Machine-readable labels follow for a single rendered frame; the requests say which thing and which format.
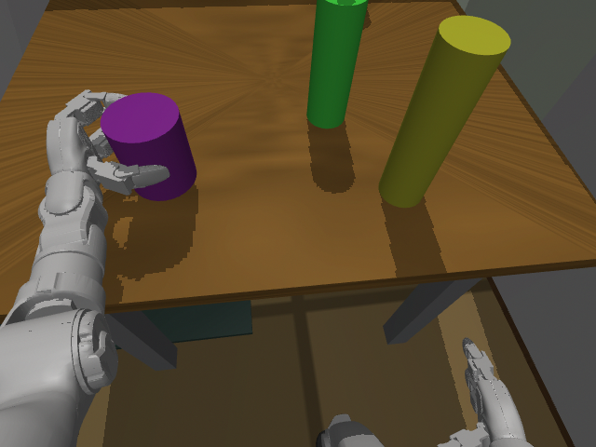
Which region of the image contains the right robot hand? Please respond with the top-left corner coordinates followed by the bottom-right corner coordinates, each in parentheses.
top-left (438, 338), bottom-right (527, 447)

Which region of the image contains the left robot hand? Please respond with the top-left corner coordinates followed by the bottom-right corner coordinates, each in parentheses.
top-left (47, 89), bottom-right (170, 196)

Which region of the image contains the left robot arm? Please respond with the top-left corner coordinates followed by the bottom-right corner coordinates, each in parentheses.
top-left (0, 170), bottom-right (118, 447)

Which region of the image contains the table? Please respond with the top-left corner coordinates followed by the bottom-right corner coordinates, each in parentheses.
top-left (0, 0), bottom-right (596, 371)

